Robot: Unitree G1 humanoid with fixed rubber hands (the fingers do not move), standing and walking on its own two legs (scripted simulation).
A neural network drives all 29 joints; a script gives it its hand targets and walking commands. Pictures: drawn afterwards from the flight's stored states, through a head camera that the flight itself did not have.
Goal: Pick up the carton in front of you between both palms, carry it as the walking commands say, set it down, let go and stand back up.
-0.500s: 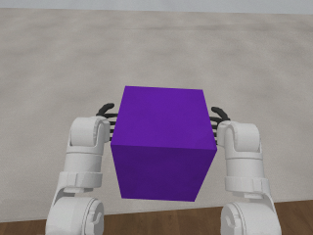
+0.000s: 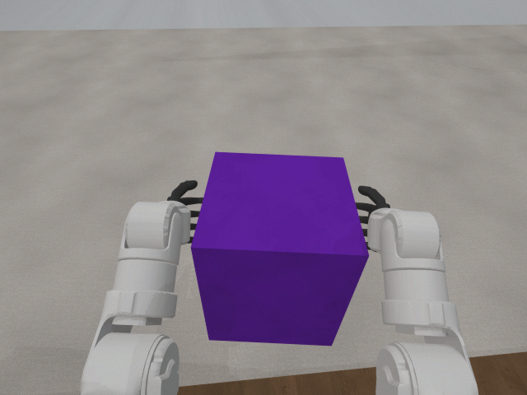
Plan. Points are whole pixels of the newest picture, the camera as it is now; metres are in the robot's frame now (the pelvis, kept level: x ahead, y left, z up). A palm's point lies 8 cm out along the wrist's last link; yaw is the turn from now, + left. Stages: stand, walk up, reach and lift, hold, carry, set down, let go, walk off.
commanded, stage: carry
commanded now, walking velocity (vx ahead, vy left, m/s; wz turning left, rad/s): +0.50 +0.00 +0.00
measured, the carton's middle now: (274, 250) +0.35 -0.01 +0.05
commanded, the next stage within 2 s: none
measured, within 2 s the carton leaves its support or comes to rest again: neither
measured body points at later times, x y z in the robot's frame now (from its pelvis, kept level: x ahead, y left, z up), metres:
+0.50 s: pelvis +0.23 +0.05 +0.00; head +0.29 +0.06 +0.44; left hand +0.61 +0.19 +0.07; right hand +0.59 -0.12 +0.08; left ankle +0.26 +0.12 -0.73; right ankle +0.20 -0.08 -0.66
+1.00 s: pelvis +0.56 -0.01 -0.10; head +0.58 -0.03 +0.35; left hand +0.92 +0.14 +0.00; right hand +0.93 -0.16 -0.01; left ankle +0.43 +0.13 -0.68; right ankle +0.61 -0.05 -0.81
